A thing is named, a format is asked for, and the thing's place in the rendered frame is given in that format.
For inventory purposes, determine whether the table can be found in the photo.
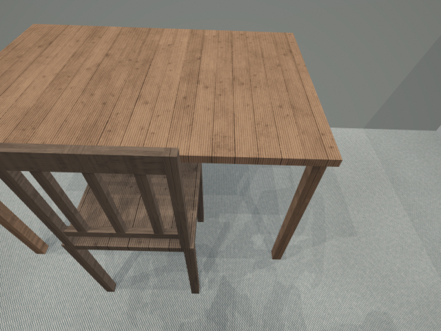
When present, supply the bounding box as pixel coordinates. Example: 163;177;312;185
0;24;342;259

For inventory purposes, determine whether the chair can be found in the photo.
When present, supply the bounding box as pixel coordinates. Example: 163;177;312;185
0;143;204;294

